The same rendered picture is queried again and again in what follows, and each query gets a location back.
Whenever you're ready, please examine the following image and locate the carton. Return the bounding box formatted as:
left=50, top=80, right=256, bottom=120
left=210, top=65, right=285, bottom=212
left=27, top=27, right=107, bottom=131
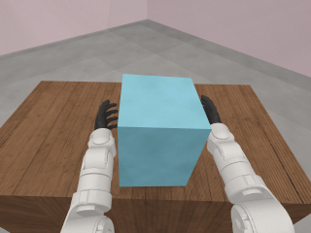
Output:
left=118, top=74, right=212, bottom=187

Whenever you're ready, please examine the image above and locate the robot right hand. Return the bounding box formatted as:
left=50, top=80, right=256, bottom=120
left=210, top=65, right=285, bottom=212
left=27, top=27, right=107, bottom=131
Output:
left=199, top=95, right=222, bottom=125

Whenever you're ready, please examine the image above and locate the right robot forearm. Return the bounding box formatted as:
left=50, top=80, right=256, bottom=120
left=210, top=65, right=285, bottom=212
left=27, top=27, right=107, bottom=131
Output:
left=207, top=122, right=295, bottom=233

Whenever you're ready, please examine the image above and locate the pedestal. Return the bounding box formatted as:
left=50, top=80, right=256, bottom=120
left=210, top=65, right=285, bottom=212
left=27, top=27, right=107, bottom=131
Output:
left=0, top=81, right=311, bottom=233

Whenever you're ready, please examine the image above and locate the robot left hand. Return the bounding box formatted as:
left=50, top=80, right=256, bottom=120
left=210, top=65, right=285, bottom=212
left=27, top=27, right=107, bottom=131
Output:
left=94, top=99, right=119, bottom=131

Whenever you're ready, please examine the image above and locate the left robot forearm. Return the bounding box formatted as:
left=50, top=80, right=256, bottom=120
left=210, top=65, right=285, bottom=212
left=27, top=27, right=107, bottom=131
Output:
left=60, top=128, right=117, bottom=233

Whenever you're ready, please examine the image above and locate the right robot upper arm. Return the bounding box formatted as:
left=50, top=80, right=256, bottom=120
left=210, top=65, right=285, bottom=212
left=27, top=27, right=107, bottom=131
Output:
left=230, top=198, right=294, bottom=233

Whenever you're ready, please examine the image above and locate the left robot upper arm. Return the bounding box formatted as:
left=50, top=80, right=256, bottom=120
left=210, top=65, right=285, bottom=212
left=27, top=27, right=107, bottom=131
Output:
left=61, top=215, right=115, bottom=233

